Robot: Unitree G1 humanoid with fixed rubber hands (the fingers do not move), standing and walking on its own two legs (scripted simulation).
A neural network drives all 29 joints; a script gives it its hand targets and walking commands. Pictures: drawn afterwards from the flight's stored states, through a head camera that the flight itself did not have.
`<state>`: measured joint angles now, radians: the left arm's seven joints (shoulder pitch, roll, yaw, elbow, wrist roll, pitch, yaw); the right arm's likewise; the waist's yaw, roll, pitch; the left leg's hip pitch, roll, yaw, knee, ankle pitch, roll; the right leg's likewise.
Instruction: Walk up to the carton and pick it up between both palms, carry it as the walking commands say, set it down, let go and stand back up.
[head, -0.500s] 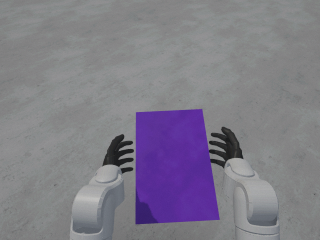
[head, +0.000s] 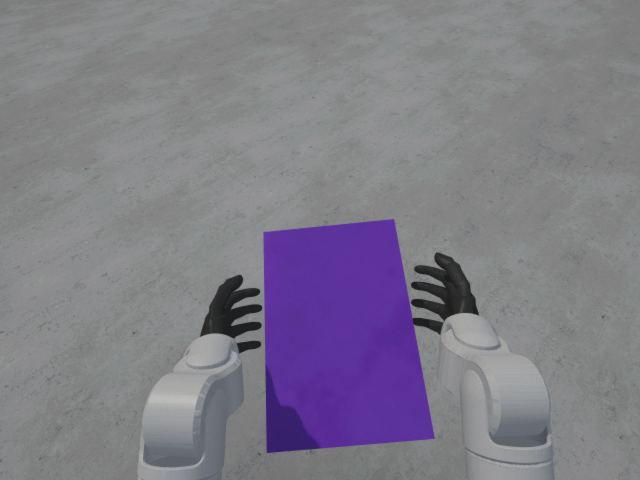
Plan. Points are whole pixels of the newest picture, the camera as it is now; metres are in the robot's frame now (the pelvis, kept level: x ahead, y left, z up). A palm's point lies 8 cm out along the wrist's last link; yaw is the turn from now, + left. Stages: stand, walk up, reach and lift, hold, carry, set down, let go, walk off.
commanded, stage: carry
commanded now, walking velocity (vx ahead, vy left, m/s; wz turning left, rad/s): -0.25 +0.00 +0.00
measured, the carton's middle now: (339, 336) +0.32 -0.01 +0.00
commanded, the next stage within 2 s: none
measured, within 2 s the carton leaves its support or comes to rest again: neither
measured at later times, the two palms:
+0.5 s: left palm out of the picture +0.05 +0.14 +0.08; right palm out of the picture +0.05 -0.11 +0.07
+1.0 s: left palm out of the picture -0.13 +0.21 +0.08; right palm out of the picture -0.09 -0.04 +0.10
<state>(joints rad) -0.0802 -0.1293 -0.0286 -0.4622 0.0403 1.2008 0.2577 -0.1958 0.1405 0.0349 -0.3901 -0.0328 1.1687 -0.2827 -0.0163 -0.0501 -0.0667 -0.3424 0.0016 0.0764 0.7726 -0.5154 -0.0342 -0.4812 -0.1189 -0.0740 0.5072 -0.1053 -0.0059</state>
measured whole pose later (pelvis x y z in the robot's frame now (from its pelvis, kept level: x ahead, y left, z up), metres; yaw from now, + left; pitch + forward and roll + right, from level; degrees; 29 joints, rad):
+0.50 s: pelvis -0.22 +0.03 -0.01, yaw -3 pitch +3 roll -1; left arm -0.12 -0.13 -0.04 -0.39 0.04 1.21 0.26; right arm -0.18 0.14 0.01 -0.35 -0.07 1.17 -0.26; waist 0.00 0.09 -0.04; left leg -0.53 0.08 0.11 0.59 -0.20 0.02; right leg -0.28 0.00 -0.09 0.54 -0.32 -0.01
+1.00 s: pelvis -0.37 +0.07 +0.00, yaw +1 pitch +1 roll +1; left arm -0.07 -0.13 -0.04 -0.42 0.02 1.26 0.27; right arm -0.17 0.14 0.01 -0.29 -0.07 1.18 -0.25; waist 0.04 -0.06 -0.08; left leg -0.22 0.02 0.11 0.52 -0.32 0.00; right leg -0.44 -0.12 -0.09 0.49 -0.11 0.03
